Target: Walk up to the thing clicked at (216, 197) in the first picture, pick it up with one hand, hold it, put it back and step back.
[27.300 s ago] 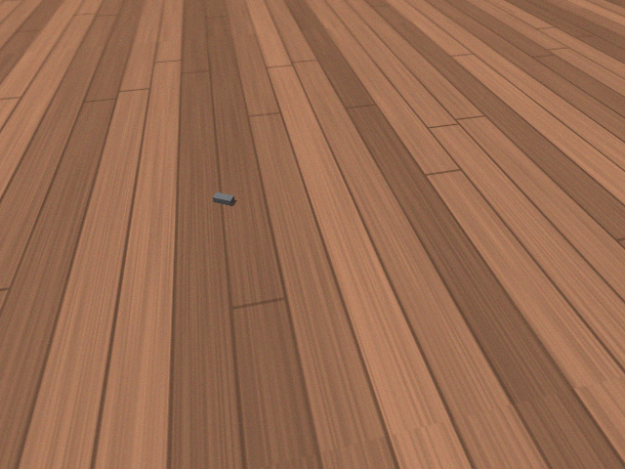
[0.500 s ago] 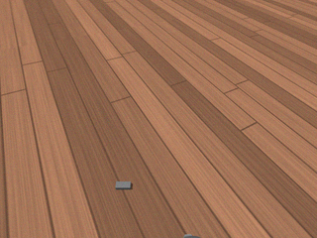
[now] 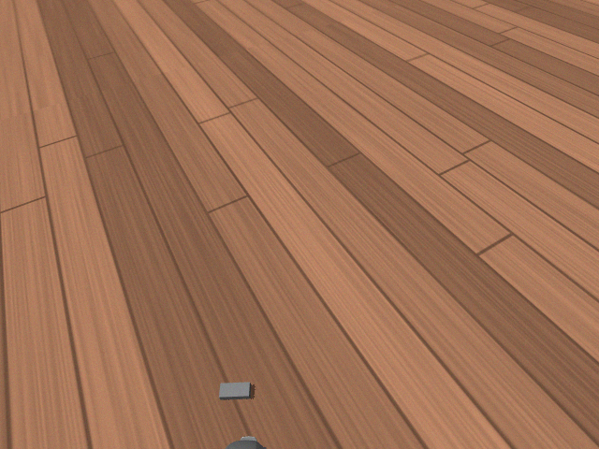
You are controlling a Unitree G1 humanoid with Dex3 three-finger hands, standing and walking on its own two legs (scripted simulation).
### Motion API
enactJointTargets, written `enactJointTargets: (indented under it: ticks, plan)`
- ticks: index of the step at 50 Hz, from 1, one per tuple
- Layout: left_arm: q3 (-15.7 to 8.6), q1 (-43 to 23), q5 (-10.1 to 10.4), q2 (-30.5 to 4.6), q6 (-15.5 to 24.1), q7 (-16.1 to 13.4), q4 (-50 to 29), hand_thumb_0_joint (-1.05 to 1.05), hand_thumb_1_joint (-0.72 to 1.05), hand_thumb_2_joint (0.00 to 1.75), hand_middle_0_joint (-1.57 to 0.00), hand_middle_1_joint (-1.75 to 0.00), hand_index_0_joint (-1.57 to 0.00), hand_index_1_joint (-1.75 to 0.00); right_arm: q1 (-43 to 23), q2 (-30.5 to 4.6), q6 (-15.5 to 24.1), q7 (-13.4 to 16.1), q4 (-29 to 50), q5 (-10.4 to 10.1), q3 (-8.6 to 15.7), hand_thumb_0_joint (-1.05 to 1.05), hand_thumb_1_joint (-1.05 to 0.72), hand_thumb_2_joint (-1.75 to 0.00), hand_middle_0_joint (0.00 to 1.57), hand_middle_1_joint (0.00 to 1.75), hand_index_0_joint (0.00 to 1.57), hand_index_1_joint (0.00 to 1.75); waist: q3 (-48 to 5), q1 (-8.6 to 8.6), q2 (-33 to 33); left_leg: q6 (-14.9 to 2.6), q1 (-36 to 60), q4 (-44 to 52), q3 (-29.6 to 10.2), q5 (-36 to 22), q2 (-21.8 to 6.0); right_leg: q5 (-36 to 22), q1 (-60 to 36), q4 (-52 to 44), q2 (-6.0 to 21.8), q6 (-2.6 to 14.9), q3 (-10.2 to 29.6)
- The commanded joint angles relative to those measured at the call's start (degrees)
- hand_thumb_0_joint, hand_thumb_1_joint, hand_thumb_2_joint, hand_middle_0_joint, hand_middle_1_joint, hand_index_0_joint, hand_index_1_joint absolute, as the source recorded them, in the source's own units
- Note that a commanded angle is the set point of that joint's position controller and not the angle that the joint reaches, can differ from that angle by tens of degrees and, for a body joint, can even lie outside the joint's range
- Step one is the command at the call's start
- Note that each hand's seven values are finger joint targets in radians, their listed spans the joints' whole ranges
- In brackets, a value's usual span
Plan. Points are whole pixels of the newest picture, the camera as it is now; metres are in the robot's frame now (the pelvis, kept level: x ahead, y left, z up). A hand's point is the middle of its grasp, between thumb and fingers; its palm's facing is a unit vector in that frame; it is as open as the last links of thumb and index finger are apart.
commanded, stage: walk up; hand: left
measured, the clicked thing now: (235, 390) +0.43 +0.26 -0.76
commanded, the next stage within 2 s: none
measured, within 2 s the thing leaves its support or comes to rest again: neither
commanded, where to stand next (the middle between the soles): +0.04 +0.02 m, yaw +0 degrees
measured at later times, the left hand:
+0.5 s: hand out of the picture +0.06 +0.27 -0.16, palm faces +0.00 -0.92 -0.40, open 7.4 cm
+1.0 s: hand out of the picture +0.08 +0.27 -0.16, palm faces -0.02 -0.94 -0.35, open 7.4 cm
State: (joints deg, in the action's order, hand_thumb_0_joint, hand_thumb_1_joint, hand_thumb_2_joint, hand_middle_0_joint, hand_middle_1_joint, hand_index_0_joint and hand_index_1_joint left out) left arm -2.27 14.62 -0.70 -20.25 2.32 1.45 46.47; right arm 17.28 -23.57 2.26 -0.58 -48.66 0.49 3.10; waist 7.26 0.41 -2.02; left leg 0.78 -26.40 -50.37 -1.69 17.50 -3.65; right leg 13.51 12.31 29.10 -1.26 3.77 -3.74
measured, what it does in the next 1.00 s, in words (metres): steps on the spot: left foot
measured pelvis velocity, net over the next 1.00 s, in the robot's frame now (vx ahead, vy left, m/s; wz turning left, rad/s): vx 0.01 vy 0.01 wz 0.03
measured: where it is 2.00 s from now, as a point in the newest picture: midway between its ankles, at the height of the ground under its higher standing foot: outside the picture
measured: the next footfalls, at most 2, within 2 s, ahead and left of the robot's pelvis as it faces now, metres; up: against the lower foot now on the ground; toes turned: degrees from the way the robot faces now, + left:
left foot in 0.12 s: +0.13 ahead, +0.13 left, +0.00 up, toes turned +2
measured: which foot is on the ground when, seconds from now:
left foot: up 0.00-0.10, down 0.12-1.00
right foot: down 0.00-1.00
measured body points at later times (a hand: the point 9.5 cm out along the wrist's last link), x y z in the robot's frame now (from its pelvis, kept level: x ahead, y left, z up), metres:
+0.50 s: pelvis +0.00 +0.00 -0.02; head +0.02 -0.01 +0.43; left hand +0.06 +0.32 -0.13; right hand +0.14 -0.29 -0.13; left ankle +0.08 +0.13 -0.73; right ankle -0.02 -0.14 -0.74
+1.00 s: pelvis +0.01 +0.01 +0.00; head +0.03 +0.02 +0.45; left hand +0.08 +0.32 -0.13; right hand +0.09 -0.29 -0.13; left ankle +0.09 +0.13 -0.74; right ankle -0.02 -0.14 -0.74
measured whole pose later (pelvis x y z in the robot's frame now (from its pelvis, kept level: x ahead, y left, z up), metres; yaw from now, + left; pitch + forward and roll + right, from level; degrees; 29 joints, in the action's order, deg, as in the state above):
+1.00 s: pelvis +0.01 +0.01 +0.00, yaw +2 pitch -2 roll -1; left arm -0.1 7.8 -0.3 -21.7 1.4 0.0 61.4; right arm 7.0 -19.8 -1.1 -2.2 -61.6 0.7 1.4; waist 4.3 -0.7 0.1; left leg -0.3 -17.8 -26.9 0.1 7.2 -1.4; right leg 16.4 7.2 25.6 1.7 -2.1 -0.9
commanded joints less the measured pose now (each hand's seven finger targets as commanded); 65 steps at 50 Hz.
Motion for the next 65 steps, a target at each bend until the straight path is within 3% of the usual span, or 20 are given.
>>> enactJointTargets:
  ticks: [1,3,5,7,8,9,12,17,18,19,20,21,23,25,26,27,30,34,44,65]
  plan:
    - [-3.70,-0.31,0.03,-13.91,0.07,-1.52,-4.31,0.00,0.90,0.90,-0.20,-0.30,-0.20,-0.30,2.67,-7.08,0.51,1.45,2.41,0.09,1.89,0.00,-0.90,-0.90,0.20,0.30,0.20,0.30,-7.38,1.05,10.60,-0.32,6.88,7.86,3.17,-3.62,1.72,-36.78,-0.21,-1.41,14.29,8.57,7.71]
    - [-3.55,-2.84,0.83,-14.74,-0.83,-1.65,-4.46,0.00,0.90,0.90,-0.20,-0.30,-0.20,-0.30,3.53,-7.70,0.45,1.83,1.60,0.36,2.19,0.00,-0.90,-0.90,0.20,0.30,0.20,0.30,-9.30,-0.81,8.38,-1.81,11.73,12.93,3.49,-7.06,2.33,-30.72,2.14,2.71,14.80,7.57,8.53]
    - [-2.70,-3.96,1.42,-13.61,-1.64,-1.89,-4.28,0.00,0.90,0.90,-0.20,-0.30,-0.20,-0.30,3.69,-9.94,0.66,2.06,1.14,0.76,3.01,0.00,-0.90,-0.90,0.20,0.30,0.20,0.30,-9.62,-2.35,3.28,-3.49,16.75,21.34,-0.41,-15.55,0.80,-16.35,7.06,7.58,12.34,4.20,8.54]
    - [-1.74,1.27,2.67,-10.29,-2.45,-2.09,-2.55,0.00,0.90,0.90,-0.20,-0.30,-0.20,-0.30,-2.06,-15.57,0.95,1.99,3.70,0.96,3.41,0.00,-0.90,-0.90,0.20,0.30,0.20,0.30,-11.45,1.05,-9.67,-11.94,16.39,28.61,-22.06,-24.91,-15.62,11.73,9.62,18.73,-0.15,-1.48,3.56]
    - [-2.37,2.12,2.37,-12.55,-3.18,-2.52,-1.02,0.00,0.90,0.90,-0.20,-0.30,-0.20,-0.30,-3.58,-15.23,0.93,1.88,3.77,0.27,3.13,0.00,-0.90,-0.90,0.20,0.30,0.20,0.30,-12.81,0.52,-8.40,-17.14,16.35,26.97,-22.78,-26.68,-17.79,22.92,7.66,25.11,0.52,-1.74,6.41]
    - [-2.27,1.30,1.95,-12.45,-3.27,-2.70,-0.03,0.00,0.90,0.90,-0.20,-0.30,-0.20,-0.30,-4.05,-14.67,0.84,2.04,3.32,0.41,3.02,0.00,-0.90,-0.90,0.20,0.30,0.20,0.30,-12.61,0.14,-8.91,-18.23,15.29,26.35,-23.86,-27.43,-18.11,23.67,7.55,26.37,1.93,-2.05,7.88]
    - [-2.73,-0.30,1.85,-12.68,-2.94,-2.17,1.90,0.00,0.90,0.90,-0.20,-0.30,-0.20,-0.30,-7.13,-12.05,0.40,2.33,3.42,0.46,1.85,0.00,-0.90,-0.90,0.20,0.30,0.20,0.30,-11.59,0.53,-9.64,-13.85,12.01,24.11,-12.25,-29.30,-11.82,19.55,6.42,25.00,1.67,-1.78,7.75]
    - [-2.14,3.19,1.16,-11.14,-1.15,-2.53,6.53,0.00,0.90,0.90,-0.20,-0.30,-0.20,-0.30,-10.09,-11.71,-1.49,1.27,2.67,0.26,1.55,0.00,-0.90,-0.90,0.20,0.30,0.20,0.30,-13.69,2.01,-8.11,-9.05,14.23,17.20,-6.54,-19.00,-7.09,3.18,-1.87,-2.05,0.96,-3.17,1.63]
    - [-2.40,2.72,0.55,-12.40,-0.41,-2.91,6.90,0.00,0.90,0.90,-0.20,-0.30,-0.20,-0.30,-9.82,-10.51,-1.97,0.99,2.37,-0.01,1.23,0.00,-0.90,-0.90,0.20,0.30,0.20,0.30,-13.69,1.87,-6.11,-7.65,11.65,15.54,-6.00,-18.97,-6.49,-0.71,-5.24,-4.58,2.43,-2.86,4.33]
    - [-2.46,1.24,-0.18,-14.40,0.36,-3.28,6.11,0.00,0.90,0.90,-0.20,-0.30,-0.20,-0.30,-10.75,-8.76,-2.14,0.74,2.62,-0.67,0.66,0.00,-0.90,-0.90,0.20,0.30,0.20,0.30,-12.44,1.62,-1.35,-5.28,7.47,12.85,-4.47,-16.71,-4.14,-2.97,-5.32,-5.47,7.52,-1.11,12.77]
    - [-3.43,-2.57,-0.64,-19.19,0.58,-3.37,5.27,0.00,0.90,0.90,-0.20,-0.30,-0.20,-0.30,-11.09,-8.51,-2.44,0.52,2.74,-0.44,0.72,0.00,-0.90,-0.90,0.20,0.30,0.20,0.30,-8.51,-0.18,5.47,-2.79,3.41,11.95,-1.68,-6.83,0.81,-1.12,-0.29,-6.78,14.64,2.90,22.33]
    - [-3.64,-7.33,-0.67,-21.86,0.33,-3.32,4.74,0.00,0.90,0.90,-0.20,-0.30,-0.20,-0.30,-11.10,-9.86,-2.94,0.69,1.42,0.04,1.77,0.00,-0.90,-0.90,0.20,0.30,0.20,0.30,-6.27,-1.33,9.82,-2.49,8.42,7.31,-0.81,8.39,1.26,1.02,8.96,-6.84,19.83,7.34,25.38]
    - [-2.40,-9.89,-0.54,-17.22,0.64,-2.99,3.86,0.00,0.90,0.90,-0.20,-0.30,-0.20,-0.30,-10.46,-10.65,-2.60,0.04,-0.22,0.18,2.21,0.00,-0.90,-0.90,0.20,0.30,0.20,0.30,-3.40,-3.22,5.87,-2.91,13.59,12.79,-1.84,4.53,-0.03,2.03,13.21,-4.54,15.75,4.55,17.52]
    - [-1.87,-9.04,-0.18,-15.01,1.19,-2.94,5.56,0.00,0.90,0.90,-0.20,-0.30,-0.20,-0.30,-12.84,-9.04,-1.83,-0.56,-1.29,-0.57,1.68,0.00,-0.90,-0.90,0.20,0.30,0.20,0.30,-5.73,-1.80,5.21,-4.42,16.47,17.84,-3.72,-15.52,-1.51,-3.65,9.31,-2.99,9.68,-0.38,10.25]
    - [-1.80,-7.94,-0.06,-14.77,1.36,-2.84,6.07,0.00,0.90,0.90,-0.20,-0.30,-0.20,-0.30,-13.00,-9.18,-1.65,-0.59,-1.42,-0.48,1.72,0.00,-0.90,-0.90,0.20,0.30,0.20,0.30,-7.76,-1.16,6.20,-5.20,17.95,17.71,-3.95,-18.92,-2.03,-7.06,7.53,-2.14,8.50,-1.13,9.58]
    - [-1.81,-6.96,-0.09,-15.38,1.29,-2.64,6.37,0.00,0.90,0.90,-0.20,-0.30,-0.20,-0.30,-13.62,-9.90,-1.73,-0.63,-1.11,-0.28,1.76,0.00,-0.90,-0.90,0.20,0.30,0.20,0.30,-9.61,-0.82,7.20,-5.42,18.01,17.71,-3.75,-16.86,-1.93,-6.20,6.14,-2.35,8.29,-1.26,9.77]
    - [-1.58,-8.83,-0.13,-14.87,0.53,-2.43,6.80,0.00,0.90,0.90,-0.20,-0.30,-0.20,-0.30,-13.63,-9.53,-2.38,-1.05,-3.20,-0.03,1.35,0.00,-0.90,-0.90,0.20,0.30,0.20,0.30,-4.57,-1.10,6.75,-3.79,14.20,22.61,-4.84,0.36,-1.61,13.58,9.01,-7.56,9.49,-0.88,11.58]
    - [-1.01,-7.42,0.00,-13.84,0.20,-2.06,8.28,0.00,0.90,0.90,-0.20,-0.30,-0.20,-0.30,-14.61,-10.40,-2.25,-1.30,-4.75,0.61,1.28,0.00,-0.90,-0.90,0.20,0.30,0.20,0.30,-3.36,-0.29,1.60,-4.27,10.87,29.85,-9.15,11.63,-3.58,16.12,6.83,-6.42,6.84,-0.66,9.24]
    - [-0.81,-6.48,0.29,-14.04,0.48,-2.28,11.39,0.00,0.90,0.90,-0.20,-0.30,-0.20,-0.30,-14.80,-10.08,-1.75,-1.00,-7.25,0.31,0.91,0.00,-0.90,-0.90,0.20,0.30,0.20,0.30,-9.70,0.18,-2.36,-3.91,13.85,30.76,-8.11,-1.78,-4.02,2.35,-1.89,-7.09,6.55,-1.47,6.93]
    - [-0.47,-9.95,0.08,-13.38,0.51,-2.68,13.78,0.00,0.90,0.90,-0.20,-0.30,-0.20,-0.30,-16.22,-8.68,-2.18,-0.56,-10.33,-0.33,0.88,0.00,-0.90,-0.90,0.20,0.30,0.20,0.30,-10.40,-0.71,1.64,-3.13,19.74,28.30,-4.70,-17.86,-3.37,-7.04,-2.88,-11.58,8.57,-2.38,6.72]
